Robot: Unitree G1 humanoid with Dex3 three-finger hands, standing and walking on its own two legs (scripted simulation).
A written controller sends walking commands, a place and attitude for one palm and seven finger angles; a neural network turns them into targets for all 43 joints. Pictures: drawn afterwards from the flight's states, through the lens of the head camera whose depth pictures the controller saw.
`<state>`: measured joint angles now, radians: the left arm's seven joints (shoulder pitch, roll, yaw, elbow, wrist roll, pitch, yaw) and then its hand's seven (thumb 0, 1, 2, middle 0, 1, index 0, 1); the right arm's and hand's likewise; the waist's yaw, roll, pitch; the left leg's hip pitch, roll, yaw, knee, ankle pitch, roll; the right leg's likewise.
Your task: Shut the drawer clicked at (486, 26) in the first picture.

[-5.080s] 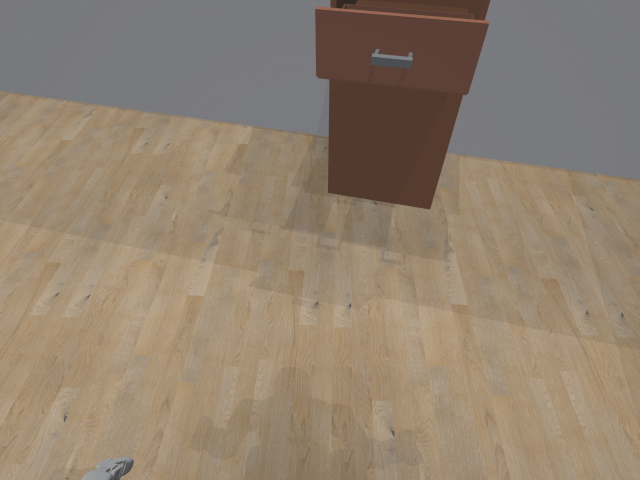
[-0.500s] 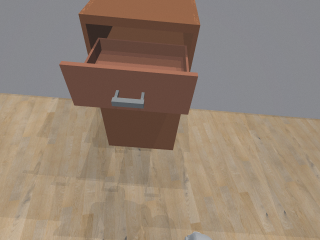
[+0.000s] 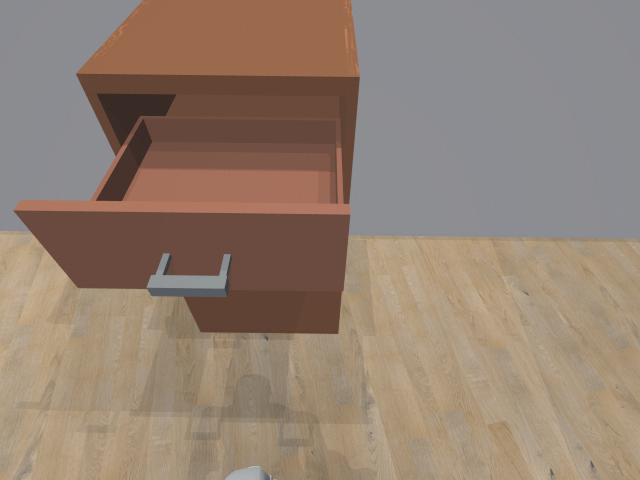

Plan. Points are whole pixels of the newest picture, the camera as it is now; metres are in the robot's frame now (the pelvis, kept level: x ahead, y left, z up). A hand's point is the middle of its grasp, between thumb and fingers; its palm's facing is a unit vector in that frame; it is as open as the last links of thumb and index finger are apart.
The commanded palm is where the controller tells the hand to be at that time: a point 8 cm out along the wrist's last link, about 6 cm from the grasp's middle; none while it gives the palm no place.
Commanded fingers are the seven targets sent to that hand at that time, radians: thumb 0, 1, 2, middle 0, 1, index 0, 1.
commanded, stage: take the last steps up to it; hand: left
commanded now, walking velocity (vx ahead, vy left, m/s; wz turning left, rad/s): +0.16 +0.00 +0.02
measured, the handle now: (192, 273) +0.38 +0.20 +0.03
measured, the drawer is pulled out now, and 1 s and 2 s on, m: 0.29 0.29 0.29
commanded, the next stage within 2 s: come to a stop and stand still in 0.04 s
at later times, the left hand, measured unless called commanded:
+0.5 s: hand out of the picture +0.09 +0.19 -0.18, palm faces +0.04 -0.98 -0.20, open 7.4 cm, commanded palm none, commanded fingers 0.00 0.90 0.90 -0.20 -0.30 -0.20 -0.30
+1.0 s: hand out of the picture +0.06 +0.19 -0.17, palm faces +0.06 -0.97 -0.24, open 7.4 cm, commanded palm none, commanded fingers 0.00 0.90 0.90 -0.20 -0.30 -0.20 -0.30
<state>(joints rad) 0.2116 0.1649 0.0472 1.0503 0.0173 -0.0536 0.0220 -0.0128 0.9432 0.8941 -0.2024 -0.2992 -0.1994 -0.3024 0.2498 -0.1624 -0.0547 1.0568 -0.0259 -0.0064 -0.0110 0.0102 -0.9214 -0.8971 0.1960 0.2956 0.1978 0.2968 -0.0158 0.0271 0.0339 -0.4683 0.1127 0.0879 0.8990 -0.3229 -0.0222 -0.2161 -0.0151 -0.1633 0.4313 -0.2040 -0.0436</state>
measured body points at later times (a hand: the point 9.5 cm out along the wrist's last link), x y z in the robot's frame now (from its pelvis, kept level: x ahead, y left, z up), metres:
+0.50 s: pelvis +0.07 +0.01 +0.00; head +0.10 +0.03 +0.45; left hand +0.09 +0.25 -0.16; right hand +0.13 -0.22 -0.15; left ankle +0.10 +0.12 -0.74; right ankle +0.06 -0.13 -0.70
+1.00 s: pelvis +0.03 +0.00 +0.00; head +0.06 -0.01 +0.45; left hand +0.05 +0.24 -0.15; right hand +0.07 -0.25 -0.16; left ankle +0.00 +0.14 -0.73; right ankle +0.06 -0.13 -0.74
